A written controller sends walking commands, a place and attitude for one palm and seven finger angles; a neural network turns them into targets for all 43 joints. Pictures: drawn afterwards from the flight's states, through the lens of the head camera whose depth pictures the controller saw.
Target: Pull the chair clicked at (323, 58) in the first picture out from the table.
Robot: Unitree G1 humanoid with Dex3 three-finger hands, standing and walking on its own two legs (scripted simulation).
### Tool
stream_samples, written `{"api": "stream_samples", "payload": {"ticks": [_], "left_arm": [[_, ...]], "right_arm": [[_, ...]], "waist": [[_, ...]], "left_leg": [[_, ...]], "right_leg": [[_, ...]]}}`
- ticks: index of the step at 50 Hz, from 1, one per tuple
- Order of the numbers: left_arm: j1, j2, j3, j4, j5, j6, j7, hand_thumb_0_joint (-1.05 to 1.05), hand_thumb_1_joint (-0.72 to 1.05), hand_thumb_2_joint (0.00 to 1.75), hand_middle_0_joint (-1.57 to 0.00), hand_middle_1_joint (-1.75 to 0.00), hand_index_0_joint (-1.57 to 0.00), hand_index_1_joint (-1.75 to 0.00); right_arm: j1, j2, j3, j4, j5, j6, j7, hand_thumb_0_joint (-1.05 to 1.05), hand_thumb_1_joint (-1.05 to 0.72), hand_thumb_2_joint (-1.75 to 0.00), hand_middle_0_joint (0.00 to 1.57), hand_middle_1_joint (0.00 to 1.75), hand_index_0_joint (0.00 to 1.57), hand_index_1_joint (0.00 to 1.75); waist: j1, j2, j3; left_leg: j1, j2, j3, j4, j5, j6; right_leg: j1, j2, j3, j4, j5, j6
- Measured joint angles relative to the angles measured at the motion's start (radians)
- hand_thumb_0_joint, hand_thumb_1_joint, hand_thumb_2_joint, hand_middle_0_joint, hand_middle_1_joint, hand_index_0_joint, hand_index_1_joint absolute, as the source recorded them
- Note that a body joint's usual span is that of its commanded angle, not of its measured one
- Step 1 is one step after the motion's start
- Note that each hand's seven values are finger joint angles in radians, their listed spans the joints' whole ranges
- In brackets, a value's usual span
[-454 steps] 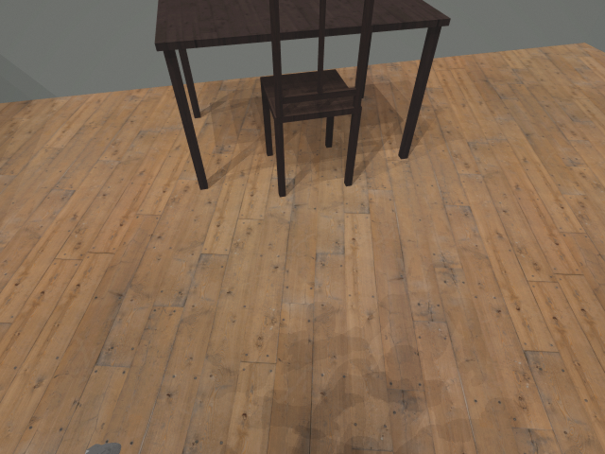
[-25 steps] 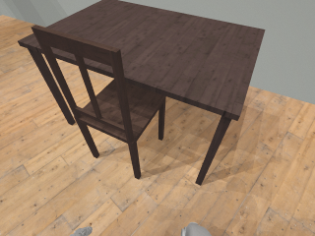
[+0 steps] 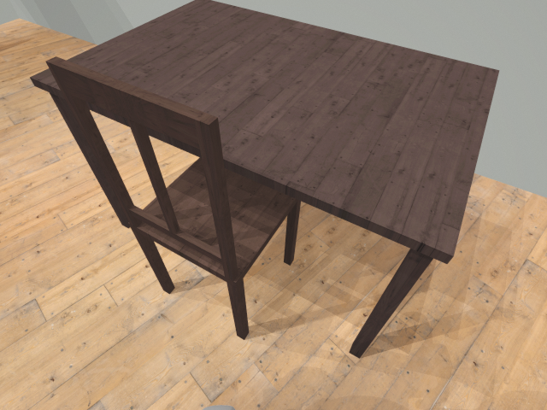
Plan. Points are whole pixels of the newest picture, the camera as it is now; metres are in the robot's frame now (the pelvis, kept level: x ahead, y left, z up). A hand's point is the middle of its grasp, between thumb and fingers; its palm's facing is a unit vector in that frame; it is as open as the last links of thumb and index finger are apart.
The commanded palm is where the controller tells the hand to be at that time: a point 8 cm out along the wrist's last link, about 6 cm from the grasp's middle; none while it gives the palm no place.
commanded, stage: come to a stop and stand still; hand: left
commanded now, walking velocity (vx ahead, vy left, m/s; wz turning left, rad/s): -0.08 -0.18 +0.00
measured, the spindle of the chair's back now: (158, 183) +0.55 +0.31 -0.06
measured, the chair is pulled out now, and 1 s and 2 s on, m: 0.00 0.00 0.00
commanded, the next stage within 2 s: look again from close up in 0.86 s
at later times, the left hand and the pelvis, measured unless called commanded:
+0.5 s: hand out of the picture -0.02 +0.16 -0.15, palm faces +0.03 -0.97 -0.25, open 7.4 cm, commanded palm none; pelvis -0.04 -0.03 +0.01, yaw -1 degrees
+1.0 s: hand out of the picture -0.05 +0.11 -0.17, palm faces +0.03 -0.99 -0.17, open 7.3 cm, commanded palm none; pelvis -0.04 -0.04 +0.01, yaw -2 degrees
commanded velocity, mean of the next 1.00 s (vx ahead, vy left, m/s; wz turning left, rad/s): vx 0.00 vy -0.03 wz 0.00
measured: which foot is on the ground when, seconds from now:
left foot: up 0.00-0.00, down 0.02-0.98, up 1.00-1.00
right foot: down 0.00-0.02, up 0.04-0.40, down 0.42-1.00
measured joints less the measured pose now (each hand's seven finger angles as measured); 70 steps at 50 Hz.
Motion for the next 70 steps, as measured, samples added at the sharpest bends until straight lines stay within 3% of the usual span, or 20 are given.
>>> {"api": "stream_samples", "payload": {"ticks": [1,4,7,10,13,18,22,26,30,32,35,47,49,52,55,61,70], "left_arm": [[0.005,0.005,0.001,-0.002,-0.003,0.008,0.000,0.00,0.92,0.90,-0.21,-0.30,-0.20,-0.30],[0.004,0.025,0.005,-0.007,-0.006,0.030,0.004,0.00,0.91,0.90,-0.20,-0.30,-0.20,-0.30],[0.006,0.037,0.011,-0.010,-0.004,0.033,-0.005,0.00,0.91,0.90,-0.20,-0.30,-0.20,-0.30],[0.012,0.042,0.013,-0.015,-0.004,0.033,-0.014,0.00,0.91,0.90,-0.20,-0.30,-0.20,-0.30],[0.017,0.041,0.011,-0.015,-0.003,0.039,-0.020,0.00,0.91,0.90,-0.20,-0.30,-0.20,-0.30],[0.010,0.029,0.000,-0.007,-0.007,0.037,-0.023,0.00,0.91,0.90,-0.20,-0.30,-0.20,-0.30],[0.013,0.015,-0.010,-0.004,-0.006,0.009,-0.017,0.00,0.91,0.90,-0.20,-0.30,-0.20,-0.30],[0.037,-0.022,-0.027,0.019,-0.006,-0.001,-0.011,0.00,0.91,0.90,-0.20,-0.30,-0.20,-0.30],[0.055,-0.049,-0.042,0.050,-0.015,-0.011,-0.009,0.00,0.91,0.90,-0.20,-0.30,-0.20,-0.30],[0.045,-0.057,-0.046,0.067,-0.016,-0.011,-0.005,0.00,0.91,0.90,-0.20,-0.30,-0.20,-0.30],[0.034,-0.053,-0.044,0.079,-0.021,-0.014,-0.004,0.01,0.92,0.90,-0.21,-0.30,-0.20,-0.30],[0.048,-0.073,-0.041,0.090,-0.023,-0.017,-0.007,0.00,0.91,0.90,-0.20,-0.30,-0.20,-0.30],[0.052,-0.078,-0.043,0.091,-0.017,-0.027,0.001,0.00,0.91,0.90,-0.20,-0.30,-0.20,-0.30],[0.079,-0.089,-0.052,0.065,-0.003,-0.059,0.013,0.00,0.91,0.90,-0.21,-0.30,-0.20,-0.30],[0.089,-0.084,-0.055,0.047,-0.003,-0.060,0.014,0.00,0.91,0.90,-0.21,-0.30,-0.20,-0.30],[0.064,-0.045,-0.050,0.021,-0.003,-0.037,0.015,0.00,0.91,0.90,-0.20,-0.30,-0.20,-0.30],[0.051,0.012,-0.047,0.007,-0.002,-0.028,0.003,0.00,0.91,0.90,-0.20,-0.30,-0.20,-0.30]], "right_arm": [[-0.005,-0.001,0.000,-0.008,-0.002,-0.006,0.001,0.01,-0.94,-0.90,0.20,0.30,0.20,0.30],[-0.022,0.019,0.014,-0.025,-0.011,-0.009,0.000,0.01,-0.93,-0.90,0.20,0.30,0.20,0.30],[-0.032,0.040,0.030,-0.034,-0.014,-0.005,-0.008,0.01,-0.92,-0.90,0.20,0.30,0.20,0.30],[-0.034,0.055,0.038,-0.037,-0.011,-0.007,-0.011,0.01,-0.91,-0.90,0.20,0.30,0.20,0.30],[-0.028,0.061,0.038,-0.036,-0.011,-0.007,-0.010,0.01,-0.91,-0.89,0.20,0.30,0.20,0.30],[0.003,0.049,0.023,-0.015,-0.014,-0.002,-0.001,0.00,-0.91,-0.89,0.20,0.30,0.20,0.30],[0.044,0.029,0.007,0.019,-0.009,0.013,0.007,0.00,-0.91,-0.89,0.20,0.30,0.20,0.30],[0.102,0.008,0.005,0.064,-0.008,0.035,0.011,0.00,-0.91,-0.90,0.20,0.30,0.20,0.30],[0.153,0.004,0.018,0.093,-0.007,0.010,0.005,0.01,-0.91,-0.90,0.20,0.30,0.20,0.30],[0.168,0.013,0.024,0.116,-0.006,0.003,-0.002,0.01,-0.91,-0.90,0.20,0.30,0.20,0.30],[0.178,0.039,0.037,0.144,-0.005,0.001,-0.007,0.01,-0.91,-0.90,0.20,0.30,0.20,0.30],[0.167,0.087,0.045,0.153,-0.004,-0.006,-0.010,0.01,-0.91,-0.90,0.20,0.30,0.20,0.30],[0.157,0.085,0.047,0.145,-0.002,-0.009,-0.009,0.01,-0.91,-0.90,0.20,0.30,0.20,0.30],[0.135,0.067,0.044,0.089,-0.004,-0.008,-0.002,0.01,-0.91,-0.90,0.20,0.30,0.20,0.30],[0.133,0.046,0.040,0.053,-0.004,-0.024,-0.004,0.02,-0.93,-0.90,0.20,0.30,0.20,0.30],[0.115,0.031,0.050,0.028,-0.007,-0.036,-0.009,0.02,-0.94,-0.90,0.20,0.30,0.20,0.30],[0.080,0.028,0.063,0.012,-0.007,-0.039,0.001,0.01,-0.93,-0.90,0.20,0.30,0.20,0.30]], "waist": [[0.000,-0.005,-0.002],[0.009,-0.041,0.008],[0.008,-0.052,0.003],[0.005,-0.055,-0.008],[-0.006,-0.043,-0.020],[-0.036,-0.015,-0.036],[-0.042,-0.006,-0.049],[-0.038,0.023,-0.068],[-0.048,0.037,-0.077],[-0.063,0.037,-0.067],[-0.055,0.014,-0.042],[-0.045,0.000,-0.018],[-0.036,0.004,-0.021],[-0.037,0.022,-0.026],[-0.046,0.024,-0.037],[-0.022,-0.004,-0.061],[-0.017,-0.025,-0.067]], "left_leg": [[0.011,0.000,0.001,-0.027,0.049,0.021],[0.007,-0.008,0.018,-0.013,0.011,0.069],[0.020,-0.004,0.022,-0.075,0.038,0.074],[0.028,-0.002,0.028,-0.140,0.083,0.075],[0.030,0.004,0.029,-0.183,0.115,0.073],[0.021,0.010,0.023,-0.221,0.156,0.060],[-0.005,0.003,0.024,-0.196,0.153,0.033],[-0.011,-0.001,-0.021,-0.099,-0.014,0.026],[0.064,0.015,-0.051,-0.139,0.092,0.027],[0.083,0.021,-0.067,-0.166,0.054,-0.008],[0.098,0.023,-0.069,-0.177,0.069,-0.025],[0.103,0.026,-0.068,-0.182,0.066,-0.022],[0.084,0.029,-0.064,-0.144,0.054,-0.016],[0.030,0.022,-0.062,-0.004,-0.049,0.023],[0.053,0.005,-0.043,-0.030,-0.047,0.042],[0.059,-0.034,-0.025,-0.020,-0.066,0.066],[0.076,-0.063,-0.003,-0.084,-0.032,0.085]], "right_leg": [[-0.012,-0.002,0.000,0.031,-0.017,0.009],[-0.081,0.015,0.061,0.228,-0.211,0.015],[-0.142,0.044,0.104,0.432,-0.207,0.022],[-0.152,0.044,0.117,0.497,-0.168,0.038],[-0.113,0.029,0.113,0.434,-0.173,0.046],[0.001,0.013,0.096,0.180,-0.204,0.032],[0.109,0.009,0.079,-0.096,-0.059,0.018],[0.131,0.024,0.072,-0.122,-0.036,-0.001],[0.134,0.051,0.074,-0.118,-0.040,-0.013],[0.133,0.057,0.058,-0.101,-0.055,-0.016],[0.148,0.059,0.056,-0.110,-0.049,-0.023],[0.161,0.063,0.057,-0.134,-0.043,-0.024],[0.158,0.065,0.060,-0.138,-0.043,-0.018],[0.136,0.073,0.069,-0.127,-0.041,-0.010],[0.121,0.062,0.063,-0.072,-0.078,0.003],[0.122,0.020,0.075,-0.049,-0.098,0.030],[0.119,-0.010,0.093,-0.080,-0.076,0.049]]}}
